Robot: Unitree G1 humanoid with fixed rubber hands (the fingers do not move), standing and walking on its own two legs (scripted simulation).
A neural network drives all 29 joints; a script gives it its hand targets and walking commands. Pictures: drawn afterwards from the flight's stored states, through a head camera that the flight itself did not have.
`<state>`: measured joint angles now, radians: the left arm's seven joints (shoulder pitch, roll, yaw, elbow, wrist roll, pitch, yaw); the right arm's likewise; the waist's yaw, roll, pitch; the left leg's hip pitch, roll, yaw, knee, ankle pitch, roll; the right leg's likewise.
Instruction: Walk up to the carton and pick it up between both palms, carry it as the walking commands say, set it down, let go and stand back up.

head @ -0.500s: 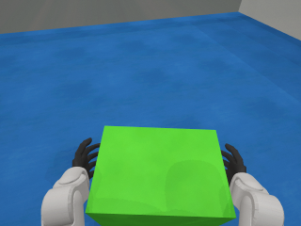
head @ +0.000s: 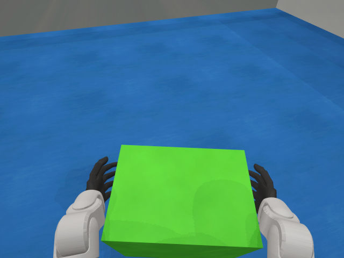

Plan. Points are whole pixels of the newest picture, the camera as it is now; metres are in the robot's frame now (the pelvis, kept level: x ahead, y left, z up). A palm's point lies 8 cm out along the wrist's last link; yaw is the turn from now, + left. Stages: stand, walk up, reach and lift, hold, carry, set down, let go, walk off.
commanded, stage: carry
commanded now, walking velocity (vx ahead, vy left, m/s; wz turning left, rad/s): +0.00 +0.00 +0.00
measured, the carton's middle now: (179, 208) +0.26 +0.00 -0.01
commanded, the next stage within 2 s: hold in 1.08 s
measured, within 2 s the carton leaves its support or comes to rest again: neither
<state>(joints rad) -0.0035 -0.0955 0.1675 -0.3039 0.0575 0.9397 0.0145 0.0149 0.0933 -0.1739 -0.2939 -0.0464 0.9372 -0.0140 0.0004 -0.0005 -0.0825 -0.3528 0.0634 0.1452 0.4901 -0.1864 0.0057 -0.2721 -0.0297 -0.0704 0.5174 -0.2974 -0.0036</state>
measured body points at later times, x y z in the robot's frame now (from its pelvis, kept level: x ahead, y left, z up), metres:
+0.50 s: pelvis +0.00 -0.01 +0.00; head -0.02 -0.01 +0.45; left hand +0.26 +0.17 +0.06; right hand +0.25 -0.19 +0.06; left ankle +0.04 +0.12 -0.74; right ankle -0.02 -0.11 -0.74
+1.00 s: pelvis +0.00 -0.01 +0.00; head -0.01 -0.01 +0.45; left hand +0.27 +0.16 +0.05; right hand +0.26 -0.19 +0.05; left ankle +0.04 +0.12 -0.74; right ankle -0.02 -0.11 -0.74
